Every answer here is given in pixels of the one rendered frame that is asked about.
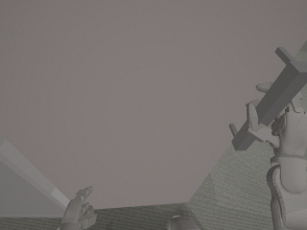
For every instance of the robot left hand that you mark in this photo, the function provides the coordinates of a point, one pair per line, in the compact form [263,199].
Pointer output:
[75,210]

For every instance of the handle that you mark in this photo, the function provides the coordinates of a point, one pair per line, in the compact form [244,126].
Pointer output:
[290,81]

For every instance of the robot right hand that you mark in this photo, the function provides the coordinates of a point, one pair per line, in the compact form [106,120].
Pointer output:
[290,125]

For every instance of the fridge door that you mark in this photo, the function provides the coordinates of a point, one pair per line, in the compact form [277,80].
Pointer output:
[134,98]

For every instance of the robot right thigh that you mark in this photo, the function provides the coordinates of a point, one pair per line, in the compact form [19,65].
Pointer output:
[181,223]

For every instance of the robot right forearm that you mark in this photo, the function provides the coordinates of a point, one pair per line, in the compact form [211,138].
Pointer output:
[287,180]

